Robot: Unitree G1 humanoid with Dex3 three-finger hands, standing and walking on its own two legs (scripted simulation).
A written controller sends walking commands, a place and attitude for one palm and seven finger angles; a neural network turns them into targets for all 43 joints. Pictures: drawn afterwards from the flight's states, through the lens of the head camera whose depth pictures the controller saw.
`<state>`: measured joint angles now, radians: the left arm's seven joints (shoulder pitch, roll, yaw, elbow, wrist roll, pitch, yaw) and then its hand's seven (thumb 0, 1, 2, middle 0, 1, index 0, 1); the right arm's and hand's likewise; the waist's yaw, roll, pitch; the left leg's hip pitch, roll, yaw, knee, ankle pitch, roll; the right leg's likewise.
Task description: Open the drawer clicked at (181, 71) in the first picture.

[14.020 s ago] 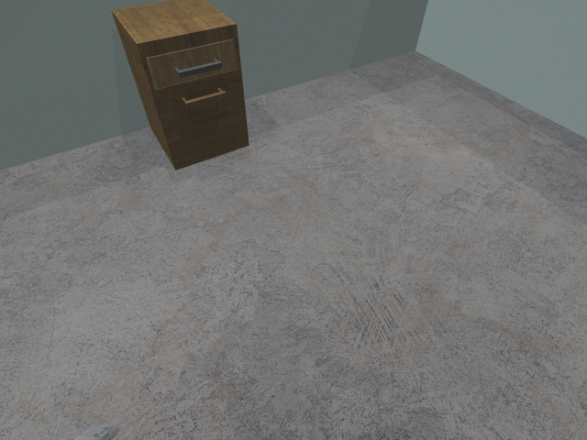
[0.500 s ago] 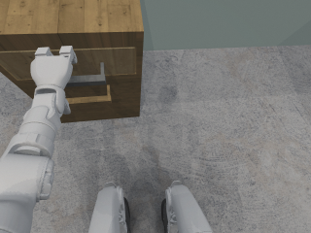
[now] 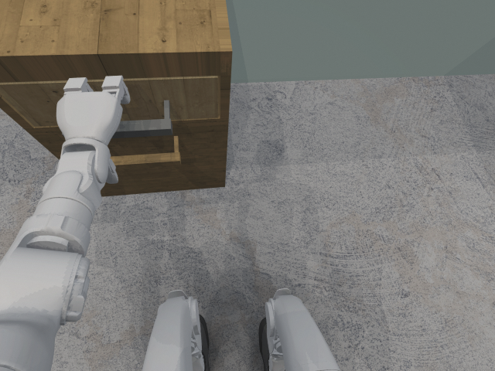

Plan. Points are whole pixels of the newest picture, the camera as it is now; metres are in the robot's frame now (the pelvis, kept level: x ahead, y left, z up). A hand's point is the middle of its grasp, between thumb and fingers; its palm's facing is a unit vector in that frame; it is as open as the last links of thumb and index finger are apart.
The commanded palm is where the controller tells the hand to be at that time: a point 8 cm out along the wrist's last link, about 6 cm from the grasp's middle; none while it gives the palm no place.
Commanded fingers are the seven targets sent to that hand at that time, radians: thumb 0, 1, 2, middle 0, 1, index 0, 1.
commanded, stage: move the hooked fingers above the handle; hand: left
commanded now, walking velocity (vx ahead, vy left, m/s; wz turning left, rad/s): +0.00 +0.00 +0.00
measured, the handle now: (120, 119) +0.57 +0.22 -0.10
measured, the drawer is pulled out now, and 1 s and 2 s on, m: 0.00 0.00 0.00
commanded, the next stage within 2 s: lower the fingers behind the handle in 0.86 s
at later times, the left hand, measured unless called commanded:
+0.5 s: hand (108, 133) +0.51 +0.21 -0.04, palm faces -0.07 -0.03 -1.00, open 13.8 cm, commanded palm +0.51 +0.19 +0.01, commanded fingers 0.00 -0.50 0.30 -0.30 -1.20 -0.30 -1.20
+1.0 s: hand (109, 127) +0.52 +0.21 -0.04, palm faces -0.04 -0.03 -1.00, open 13.8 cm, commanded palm +0.51 +0.19 +0.01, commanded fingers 0.00 -0.50 0.30 -0.30 -1.20 -0.30 -1.20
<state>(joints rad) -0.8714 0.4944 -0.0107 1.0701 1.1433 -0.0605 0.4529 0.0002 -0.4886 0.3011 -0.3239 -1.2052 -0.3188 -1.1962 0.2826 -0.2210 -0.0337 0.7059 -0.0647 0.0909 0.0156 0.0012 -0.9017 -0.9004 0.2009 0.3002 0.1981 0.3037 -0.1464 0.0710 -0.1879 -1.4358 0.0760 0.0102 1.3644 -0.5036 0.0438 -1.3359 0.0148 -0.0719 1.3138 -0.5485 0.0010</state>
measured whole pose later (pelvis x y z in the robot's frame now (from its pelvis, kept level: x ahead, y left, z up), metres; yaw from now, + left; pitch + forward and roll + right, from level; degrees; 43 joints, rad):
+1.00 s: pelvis +0.01 +0.00 +0.00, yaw -1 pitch +34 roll -5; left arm -0.87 0.51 0.03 1.07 1.16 -0.06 0.46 0.00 -0.49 0.30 -0.32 -1.21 -0.32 -1.20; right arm 0.29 -0.22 -0.03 0.69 -0.06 0.09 0.01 0.00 -0.90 -0.90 0.20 0.30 0.20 0.30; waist -0.16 0.08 -0.19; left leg -1.45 0.09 0.01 1.37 -0.52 0.04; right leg -1.36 0.03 -0.06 1.32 -0.56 0.00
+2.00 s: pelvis -0.01 +0.00 -0.06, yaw -2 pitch +38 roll -6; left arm -0.89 0.56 0.07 1.07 1.18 -0.10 0.46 0.00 -0.49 0.30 -0.32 -1.21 -0.32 -1.20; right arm 0.26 -0.23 -0.02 0.69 -0.08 0.07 0.03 0.00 -0.90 -0.90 0.20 0.30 0.20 0.30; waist -0.16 0.07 -0.19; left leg -1.68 0.09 0.00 1.59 -0.57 0.04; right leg -1.58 0.03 -0.07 1.55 -0.62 0.00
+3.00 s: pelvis -0.01 -0.01 -0.07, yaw -2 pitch +38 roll -6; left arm -0.91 0.55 0.05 1.07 1.18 -0.07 0.47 0.00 0.00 0.51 -0.35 -1.26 -0.35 -1.25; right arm 0.24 -0.23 -0.01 0.69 -0.08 0.07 0.03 0.00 -0.90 -0.90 0.20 0.30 0.20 0.30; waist -0.16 0.08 -0.20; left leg -1.72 0.09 -0.01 1.63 -0.58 0.04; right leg -1.62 0.03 -0.08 1.59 -0.63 -0.01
